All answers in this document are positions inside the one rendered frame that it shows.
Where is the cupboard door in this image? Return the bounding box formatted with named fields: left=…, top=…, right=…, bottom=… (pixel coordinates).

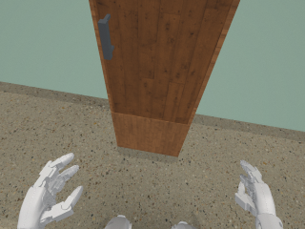
left=92, top=0, right=234, bottom=125

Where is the right robot forearm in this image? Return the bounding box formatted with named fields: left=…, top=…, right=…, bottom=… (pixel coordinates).
left=254, top=213, right=283, bottom=229

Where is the handle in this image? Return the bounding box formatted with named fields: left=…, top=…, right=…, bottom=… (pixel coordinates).
left=97, top=13, right=114, bottom=60

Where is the robot left thigh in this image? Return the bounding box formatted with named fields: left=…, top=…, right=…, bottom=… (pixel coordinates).
left=104, top=217, right=132, bottom=229

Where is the robot left hand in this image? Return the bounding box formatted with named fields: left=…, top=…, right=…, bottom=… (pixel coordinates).
left=17, top=153, right=84, bottom=229

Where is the robot right hand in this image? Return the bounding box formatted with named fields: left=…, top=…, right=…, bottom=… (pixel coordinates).
left=234, top=159, right=276, bottom=217

